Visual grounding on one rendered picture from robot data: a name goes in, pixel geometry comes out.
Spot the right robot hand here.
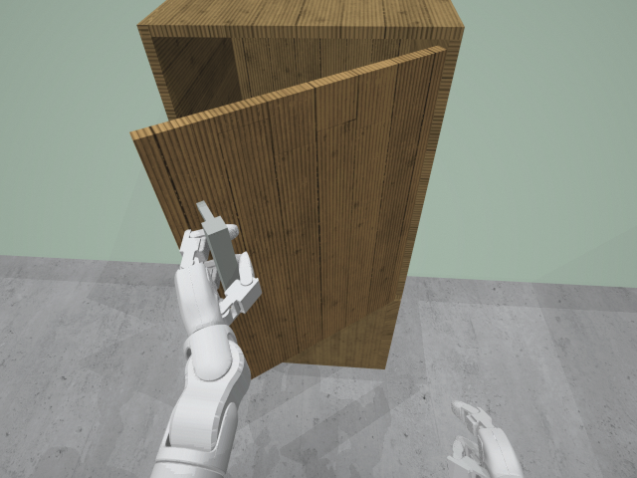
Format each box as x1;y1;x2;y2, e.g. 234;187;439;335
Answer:
447;400;525;478

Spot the left robot hand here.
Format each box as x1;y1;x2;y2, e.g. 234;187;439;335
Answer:
174;224;262;337

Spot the cupboard door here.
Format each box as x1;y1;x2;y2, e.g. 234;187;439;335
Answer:
130;46;447;379

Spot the handle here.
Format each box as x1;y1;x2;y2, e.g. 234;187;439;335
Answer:
196;200;240;292

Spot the robot left forearm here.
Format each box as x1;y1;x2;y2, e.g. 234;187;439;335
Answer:
150;325;251;478

